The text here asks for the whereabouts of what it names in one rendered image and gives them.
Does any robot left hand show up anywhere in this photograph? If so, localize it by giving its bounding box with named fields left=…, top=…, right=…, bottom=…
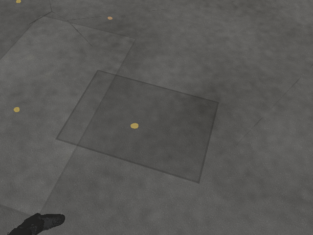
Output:
left=7, top=213, right=66, bottom=235

